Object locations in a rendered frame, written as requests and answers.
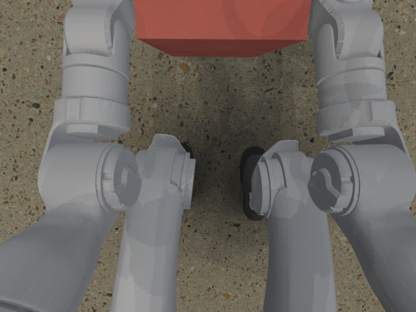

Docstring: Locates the left robot forearm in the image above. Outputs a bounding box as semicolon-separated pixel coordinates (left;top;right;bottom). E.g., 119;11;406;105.
38;0;136;192

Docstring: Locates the right robot shin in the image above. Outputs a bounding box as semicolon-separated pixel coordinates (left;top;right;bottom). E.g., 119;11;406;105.
249;140;314;215

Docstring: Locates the left robot shin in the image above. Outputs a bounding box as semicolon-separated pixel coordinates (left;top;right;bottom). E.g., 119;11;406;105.
135;134;186;179

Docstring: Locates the carton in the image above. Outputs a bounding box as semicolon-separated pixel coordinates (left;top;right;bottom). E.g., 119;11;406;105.
134;0;311;57

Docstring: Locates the right robot forearm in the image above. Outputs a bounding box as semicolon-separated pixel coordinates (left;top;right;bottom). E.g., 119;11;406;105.
307;0;416;174

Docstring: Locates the right robot upper arm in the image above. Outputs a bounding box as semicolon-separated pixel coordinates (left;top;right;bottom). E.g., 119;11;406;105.
307;144;416;312

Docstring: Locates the left robot upper arm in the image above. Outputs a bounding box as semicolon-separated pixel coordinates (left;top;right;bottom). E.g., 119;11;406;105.
0;142;142;312

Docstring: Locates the robot shin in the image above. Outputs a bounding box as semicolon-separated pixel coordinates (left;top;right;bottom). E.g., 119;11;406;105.
135;134;186;179
249;140;314;215

